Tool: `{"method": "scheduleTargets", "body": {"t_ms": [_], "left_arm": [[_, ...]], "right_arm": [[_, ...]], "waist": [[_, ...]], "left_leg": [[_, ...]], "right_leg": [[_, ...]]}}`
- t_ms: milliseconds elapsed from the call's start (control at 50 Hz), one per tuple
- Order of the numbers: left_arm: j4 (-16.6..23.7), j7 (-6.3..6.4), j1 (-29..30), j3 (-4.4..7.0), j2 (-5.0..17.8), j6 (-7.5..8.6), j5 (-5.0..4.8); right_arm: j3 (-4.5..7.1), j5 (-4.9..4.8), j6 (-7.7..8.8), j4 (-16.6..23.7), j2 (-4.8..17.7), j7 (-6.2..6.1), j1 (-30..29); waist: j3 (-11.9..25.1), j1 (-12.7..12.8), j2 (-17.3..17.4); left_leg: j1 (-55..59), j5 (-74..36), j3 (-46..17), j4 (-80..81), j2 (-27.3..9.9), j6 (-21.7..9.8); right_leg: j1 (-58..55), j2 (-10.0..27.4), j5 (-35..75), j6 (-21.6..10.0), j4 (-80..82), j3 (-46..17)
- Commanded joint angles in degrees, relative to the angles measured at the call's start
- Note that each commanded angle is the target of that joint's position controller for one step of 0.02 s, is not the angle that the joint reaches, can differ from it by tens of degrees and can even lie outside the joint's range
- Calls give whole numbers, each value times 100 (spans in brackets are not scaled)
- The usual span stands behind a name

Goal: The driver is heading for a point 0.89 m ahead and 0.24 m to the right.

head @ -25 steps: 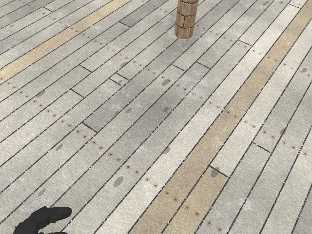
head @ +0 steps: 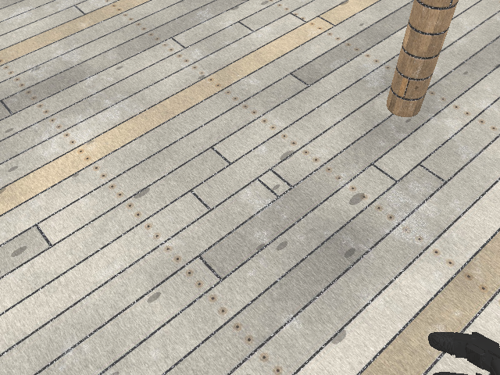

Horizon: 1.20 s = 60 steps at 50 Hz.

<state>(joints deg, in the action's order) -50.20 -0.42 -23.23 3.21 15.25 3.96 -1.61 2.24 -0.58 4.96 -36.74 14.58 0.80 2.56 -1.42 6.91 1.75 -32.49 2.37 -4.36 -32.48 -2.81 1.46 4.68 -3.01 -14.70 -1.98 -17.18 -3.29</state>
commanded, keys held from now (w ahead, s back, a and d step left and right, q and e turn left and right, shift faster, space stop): w+e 0.84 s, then w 0.08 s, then w+q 0.08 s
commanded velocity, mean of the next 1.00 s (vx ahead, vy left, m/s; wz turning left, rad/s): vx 0.50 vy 0.00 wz -0.49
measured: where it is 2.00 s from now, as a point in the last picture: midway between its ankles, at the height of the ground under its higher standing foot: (393, 249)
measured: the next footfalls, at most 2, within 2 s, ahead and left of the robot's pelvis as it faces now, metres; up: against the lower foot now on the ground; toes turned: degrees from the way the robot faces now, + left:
left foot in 0.08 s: +0.21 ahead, +0.14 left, +0.00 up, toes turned -5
right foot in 0.58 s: +0.42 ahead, -0.18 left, +0.00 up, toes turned -24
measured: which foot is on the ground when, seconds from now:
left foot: up 0.00-0.06, down 0.08-0.58, up 0.60-1.00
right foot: down 0.00-0.08, up 0.10-0.56, down 0.58-1.00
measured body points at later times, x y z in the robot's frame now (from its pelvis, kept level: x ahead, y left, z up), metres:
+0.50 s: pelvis +0.25 +0.00 -0.01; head +0.28 -0.02 +0.44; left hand +0.53 +0.17 -0.09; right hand +0.19 -0.29 -0.13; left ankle +0.17 +0.14 -0.74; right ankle +0.37 -0.18 -0.71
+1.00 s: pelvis +0.50 -0.14 +0.00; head +0.52 -0.17 +0.45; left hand +0.70 +0.08 -0.11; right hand +0.56 -0.46 -0.09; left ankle +0.74 -0.10 -0.70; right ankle +0.38 -0.17 -0.74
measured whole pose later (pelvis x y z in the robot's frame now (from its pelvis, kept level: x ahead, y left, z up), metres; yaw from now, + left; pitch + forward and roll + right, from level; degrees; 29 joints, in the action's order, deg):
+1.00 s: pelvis +0.50 -0.14 +0.00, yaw -33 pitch +2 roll +0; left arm -42.4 0.2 -19.4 3.4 16.5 2.9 -0.9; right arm 2.4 0.0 5.7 -40.0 16.2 1.5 3.1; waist -1.3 4.3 2.5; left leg -35.1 -5.5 -3.2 -31.7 -3.0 2.0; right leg 4.1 -6.3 -17.2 -4.8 -20.1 -7.6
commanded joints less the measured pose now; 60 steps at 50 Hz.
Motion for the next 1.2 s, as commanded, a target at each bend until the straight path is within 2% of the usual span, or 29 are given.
{"method": "scheduleTargets", "body": {"t_ms": [20,60,80,100,120,140,160,200,260,360,500,540,580,600,620,640,660,680,720,800,900,1040,1080,1100,1120,1140,1160,1180,1200], "left_arm": [[332,66,104,243,1060,-3,-33],[359,89,187,223,996,-37,-9],[443,76,286,141,760,-16,43],[642,86,290,-4,321,13,215],[816,84,-373,-45,214,96,-20],[674,107,-131,96,797,73,-121],[741,93,301,158,948,40,-98],[779,79,539,175,770,-46,1],[903,14,632,134,463,-177,-11],[1188,-99,1249,66,336,-193,28],[1698,-310,2324,45,429,-189,32],[1750,-324,2114,139,604,-219,53],[1377,-246,604,442,1102,-263,29],[1210,-113,-228,631,1661,-327,1],[1355,-129,108,623,2133,-243,-3],[1455,-170,-38,483,1593,-160,21],[1385,-182,152,398,1322,-84,53],[1417,-173,485,345,1171,-55,39],[1588,-126,1061,247,890,-55,144],[1493,-8,971,281,1004,-5,117],[1239,103,551,268,998,-45,61],[819,99,41,269,1081,-96,97],[816,117,225,272,1127,-133,100],[858,135,304,227,1054,-149,135],[985,165,187,123,845,-136,265],[1037,123,-412,14,449,-34,215],[1077,73,-23,48,859,73,171],[1234,20,621,104,1042,158,40],[1317,10,1011,74,965,229,75]], "right_arm": [[181,-51,161,476,567,39,-293],[304,-28,190,290,776,-3,344],[408,54,202,184,1023,-60,1040],[517,112,150,75,1467,-127,2036],[541,157,73,-55,1634,-63,2135],[416,91,72,-13,1061,-42,1892],[324,49,76,-2,768,-43,1631],[238,96,85,-48,511,-6,1088],[288,115,171,-187,563,-25,916],[398,109,166,-420,870,-99,1029],[520,-71,-15,-722,1246,-138,1477],[567,-109,-97,-730,1427,-162,1451],[526,-131,-179,-696,1386,-202,1404],[380,69,-143,-565,1036,-213,1582],[150,192,29,-228,364,-139,2000],[246,-47,207,-190,941,-72,1265],[281,-194,289,-52,1085,-46,879],[255,-93,326,-108,1014,-93,862],[318,93,247,-190,1062,-130,1019],[262,168,53,-115,800,-141,836],[116,112,111,63,517,-27,-143],[139,-1,206,241,744,173,-552],[231,4,208,92,901,163,103],[331,32,206,-111,1099,146,881],[403,71,194,-222,1445,142,1768],[488,24,149,-368,1707,189,2078],[358,-145,123,-352,1204,203,2074],[303,-103,81,-267,1018,163,1713],[289,-11,37,-186,1002,140,1501]], "waist": [[59,-362,-746],[323,-765,-749],[811,-1134,-589],[1699,-1466,398],[2051,-1078,2031],[1365,-1169,1083],[769,-1172,695],[258,-873,382],[80,-676,417],[-44,-771,150],[-331,-1053,120],[-54,-829,299],[794,4,198],[1338,225,-678],[1995,-494,-1792],[2150,24,-960],[1321,-16,-791],[888,-276,-350],[554,-708,-415],[342,-784,-396],[151,-357,-614],[-125,-178,-755],[244,-571,-786],[833,-952,-667],[1667,-1207,5],[2051,-920,1601],[1770,-1122,1061],[942,-1171,573],[529,-1117,20]], "left_leg": [[860,-47,117,468,221,-68],[1984,83,218,820,243,-278],[3115,164,-131,738,-209,-525],[4590,160,-1305,613,-1408,-856],[5351,1569,-3635,1324,-2311,-1627],[4812,2389,-3419,1554,-2060,-1510],[4195,2121,-2491,1622,-1817,-1311],[3197,1051,-1448,1940,-1373,-1201],[2603,99,-540,2324,-1226,-1225],[2698,-586,480,2476,-1166,-1210],[3482,-1029,1219,2132,-1390,-906],[3680,-2819,1432,1386,-1386,-775],[3066,-3689,1757,-711,-1067,-490],[1493,-1282,1791,-2636,-769,-191],[-743,3298,818,-4335,422,86],[-1326,3126,-117,-4735,251,-32],[-1675,2546,-39,-4528,37,-156],[-1403,2060,-33,-4062,-209,-198],[-588,1564,-84,-3402,-459,-125],[-371,934,91,-2475,-332,180],[66,-878,208,-392,-2,236],[-294,-109,307,352,55,-345],[631,192,602,548,358,-632],[1803,-122,524,505,330,-860],[3496,-533,-753,320,-593,-1337],[5174,751,-3415,998,-1606,-2215],[5235,1968,-3992,1488,-1580,-2054],[4552,1912,-3273,1607,-1437,-1836],[3869,1342,-2741,1694,-1203,-1736]], "right_leg": [[344,1422,1130,-839,196,-1318],[553,1216,1393,-623,-434,-1271],[1027,878,1339,-422,-1451,-1044],[2022,386,-313,-150,-3307,-456],[3656,57,-2085,-8,-4716,-252],[4117,430,-1687,34,-5359,-510],[4199,585,-1150,35,-5426,-432],[3855,887,-480,129,-5119,-350],[3546,1051,-30,237,-4860,-262],[3608,1043,1171,309,-3483,-142],[3355,803,1087,-82,-2059,438],[2734,450,472,-318,-1970,777],[531,-91,639,-691,-1551,976],[-1238,832,852,-1082,-1479,-526],[-2652,2076,-548,-2150,-584,-3938],[-2667,2187,-961,-2015,17,-4283],[-2065,2029,-530,-1780,66,-3465],[-1224,1770,61,-1593,33,-2803],[3,1406,1097,-1442,203,-2031],[767,1144,1987,-1498,442,-1433],[902,814,1403,-1080,395,-974],[-609,1567,2087,-949,-93,-1281],[-769,1394,3963,-764,-839,-927],[-523,1119,4559,-611,-1804,-620],[555,747,3154,-408,-3435,-363],[2804,-233,-988,78,-5265,-30],[3617,17,-1579,56,-5714,-525],[3955,270,-1082,35,-5684,-472],[3868,440,-744,29,-5429,-346]]}}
